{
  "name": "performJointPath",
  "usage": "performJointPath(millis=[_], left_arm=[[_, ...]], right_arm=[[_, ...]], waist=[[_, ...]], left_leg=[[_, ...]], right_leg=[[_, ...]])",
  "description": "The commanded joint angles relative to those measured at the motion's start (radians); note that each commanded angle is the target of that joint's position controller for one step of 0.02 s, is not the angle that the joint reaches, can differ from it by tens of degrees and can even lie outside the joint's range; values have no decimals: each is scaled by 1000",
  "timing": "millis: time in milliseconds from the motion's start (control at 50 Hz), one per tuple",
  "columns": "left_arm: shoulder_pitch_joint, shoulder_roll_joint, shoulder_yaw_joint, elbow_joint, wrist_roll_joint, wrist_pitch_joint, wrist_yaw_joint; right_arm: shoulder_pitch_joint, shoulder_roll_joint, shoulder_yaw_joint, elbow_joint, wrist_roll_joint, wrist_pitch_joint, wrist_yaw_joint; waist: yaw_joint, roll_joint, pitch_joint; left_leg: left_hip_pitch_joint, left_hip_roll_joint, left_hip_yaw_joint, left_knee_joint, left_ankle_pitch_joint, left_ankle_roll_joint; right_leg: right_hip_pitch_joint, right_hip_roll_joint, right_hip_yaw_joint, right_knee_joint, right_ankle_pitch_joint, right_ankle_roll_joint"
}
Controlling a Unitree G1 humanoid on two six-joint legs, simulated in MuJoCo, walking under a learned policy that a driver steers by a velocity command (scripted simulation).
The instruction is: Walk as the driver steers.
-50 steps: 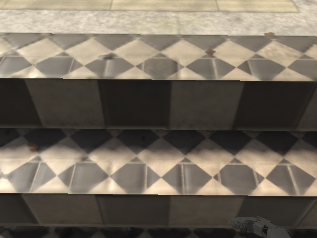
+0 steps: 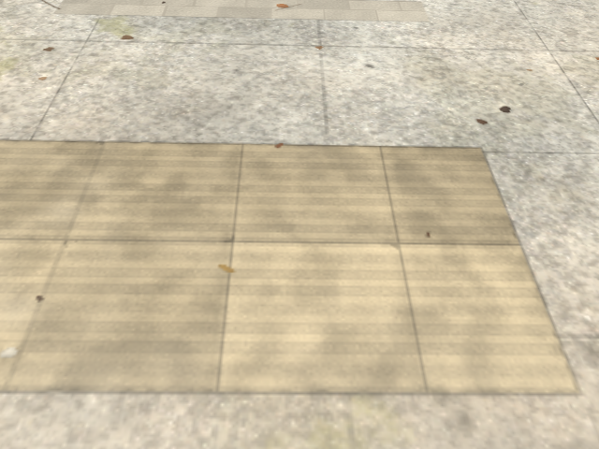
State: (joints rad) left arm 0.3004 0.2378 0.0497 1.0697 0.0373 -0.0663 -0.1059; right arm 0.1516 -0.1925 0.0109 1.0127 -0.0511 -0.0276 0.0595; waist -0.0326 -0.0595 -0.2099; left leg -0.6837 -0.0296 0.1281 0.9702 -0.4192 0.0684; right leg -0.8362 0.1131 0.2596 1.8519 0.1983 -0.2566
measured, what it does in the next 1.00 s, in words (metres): climbs: right foot 0.20 m higher, then left foot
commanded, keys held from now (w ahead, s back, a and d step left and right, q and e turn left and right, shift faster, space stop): w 0.42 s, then no key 0.58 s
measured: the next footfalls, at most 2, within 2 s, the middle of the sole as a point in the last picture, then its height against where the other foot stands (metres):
right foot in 0.32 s outside the picture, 0.20 m higher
left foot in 0.80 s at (234, 405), level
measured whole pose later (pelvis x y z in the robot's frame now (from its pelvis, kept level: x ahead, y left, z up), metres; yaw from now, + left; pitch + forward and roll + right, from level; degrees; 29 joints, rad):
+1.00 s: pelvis +0.41 +0.04 +0.25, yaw -3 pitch +4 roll -1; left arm 0.18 0.20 0.07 0.89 0.01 -0.08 -0.05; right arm 0.01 -0.16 -0.03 0.93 0.02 -0.07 0.03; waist 0.03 -0.01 -0.06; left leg -0.54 0.00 0.07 0.57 -0.12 0.05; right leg -0.16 -0.04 -0.06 0.56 -0.48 0.03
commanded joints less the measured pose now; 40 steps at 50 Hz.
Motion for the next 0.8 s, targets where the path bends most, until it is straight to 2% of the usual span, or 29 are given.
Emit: performJointPath(millis=[20,40,60,100,140,160,180,200,220,240,260,280,320,340,360,380,400,420,440,480,500,540,560,580,620,660,700,760,800], left_arm=[[-63,-126,-55,-110,-4,11,22],[-95,-130,-60,-123,-8,15,17],[-154,-133,-75,-140,-21,15,12],[-202,-130,-96,-167,-24,6,10],[-367,-94,-102,-266,-29,20,18],[-451,-66,-101,-307,-32,39,25],[-537,-47,-96,-334,-33,61,26],[-673,1,-96,-397,-12,91,37],[-609,-9,-86,-376,4,104,32],[-622,-8,-88,-389,12,116,22],[-598,-23,-90,-397,19,127,14],[-574,-35,-92,-396,31,127,3],[-423,-88,-108,-365,42,107,3],[-304,-28,-92,-319,35,99,12],[-158,29,-76,-248,5,96,28],[-4,93,-59,-208,14,105,51],[117,135,-37,-171,48,92,53],[131,126,-33,-134,43,39,62],[28,105,-26,-101,25,1,58],[-79,-13,-45,-34,-1,-34,46],[-141,-61,-56,-34,16,-39,40],[-319,-102,-62,-111,8,-57,33],[-299,-76,-49,-115,11,-64,41],[-342,-65,-53,-174,-1,-75,48],[-225,40,-18,-183,-1,-98,77],[-185,66,-2,-198,-1,-104,80],[-169,72,9,-206,-23,-100,62],[-110,87,25,-197,-34,-104,41],[-76,25,16,-185,-48,-90,17]], right_arm=[[86,64,16,102,-28,-20,10],[86,66,14,103,-37,-32,22],[143,70,12,123,-45,-31,15],[171,77,24,136,-86,-36,5],[194,35,23,117,-105,-54,25],[261,17,23,122,-104,-57,30],[331,1,21,114,-85,-63,30],[349,-21,23,133,-84,-51,67],[301,-32,26,86,-51,-72,81],[366,-85,25,100,-25,-89,88],[421,-138,18,121,-4,-109,82],[442,-180,2,137,15,-119,77],[429,-229,-33,142,12,-107,73],[448,-192,-39,121,-11,-110,70],[467,-138,-31,108,-32,-113,80],[406,-98,-31,55,-45,-97,86],[312,-40,-39,84,-36,-75,91],[308,-44,-48,77,-12,-71,80],[232,-61,-52,14,3,-82,51],[109,-19,-27,-88,7,-79,11],[95,-31,-28,-102,4,-68,-10],[101,-40,-41,-97,12,-64,-19],[51,-48,-39,-103,28,-65,-15],[76,-57,-56,-107,10,-82,-22],[-20,-82,-63,-143,-2,-104,-13],[-71,-38,-47,-151,-2,-97,6],[-104,-36,-48,-160,8,-82,11],[-129,-92,-73,-168,20,-86,-17],[-108,-120,-79,-168,40,-114,-46]], waist=[[80,33,116],[103,47,134],[85,122,142],[108,89,171],[103,43,144],[59,78,121],[25,148,121],[28,175,144],[75,198,137],[74,249,85],[87,246,49],[96,268,41],[124,303,-30],[119,216,-150],[131,106,-202],[183,-33,-233],[279,-245,-107],[231,-177,-55],[144,-114,85],[41,122,68],[-17,176,47],[-115,111,39],[-98,107,87],[-126,-8,42],[-50,47,25],[-19,43,61],[-14,31,95],[-5,0,95],[-5,23,43]], left_leg=[[369,242,-442,-561,184,69],[366,220,-345,-592,188,46],[348,206,-307,-621,207,78],[283,178,-247,-654,116,78],[189,153,-127,-746,89,51],[182,155,-125,-770,129,67],[198,175,-129,-847,165,103],[95,218,-161,-997,276,121],[39,222,-127,-996,574,136],[153,269,-139,-942,1001,178],[384,307,-124,-856,1405,193],[629,334,-120,-784,1591,195],[893,347,-78,-604,1905,175],[768,298,-90,-477,1947,153],[462,237,-161,-343,1834,147],[237,153,-232,-164,1544,154],[-42,-47,-285,512,510,64],[-210,-73,-510,898,516,78],[-359,-102,-501,1043,467,79],[-446,-101,-500,1041,350,98],[-436,-65,-446,966,344,73],[-334,20,-353,789,216,6],[-313,41,-287,671,255,15],[-152,83,-224,574,183,-47],[-108,106,-163,411,237,-122],[-51,154,-160,71,357,-121],[129,122,-131,-106,476,-123],[93,71,-86,-330,451,-106],[270,77,-98,-521,717,-19]], right_leg=[[-529,-54,30,320,-75,-63],[-565,-76,-21,343,-135,-66],[-611,-71,-87,552,-247,-75],[-684,-72,-116,633,-262,-98],[-553,-139,-234,279,-166,-87],[-508,-170,-278,153,-108,-38],[-494,-192,-389,115,-191,0],[-321,-203,-394,-49,-328,-5],[-119,-162,-475,-122,-341,22],[-76,-119,-488,-206,-495,56],[-139,-87,-506,-288,-601,67],[-227,-61,-507,-433,-759,78],[-197,-64,-435,-565,-731,60],[57,-71,-324,-567,-490,18],[360,-90,-134,-685,-609,-20],[570,-146,123,-947,-759,-61],[542,-298,505,-1287,-824,-173],[508,-301,596,-1364,-998,-95],[473,-297,480,-1325,-812,-57],[520,-323,280,-1263,-195,9],[488,-328,171,-1241,73,11],[405,-275,-61,-1288,212,73],[344,-199,-171,-1372,84,117],[285,-217,-197,-1427,195,112],[364,-209,-239,-1456,320,114],[432,-191,-292,-1441,266,140],[364,-192,-304,-1456,159,141],[647,-267,-263,-1390,299,125],[690,-250,-253,-1279,245,153]])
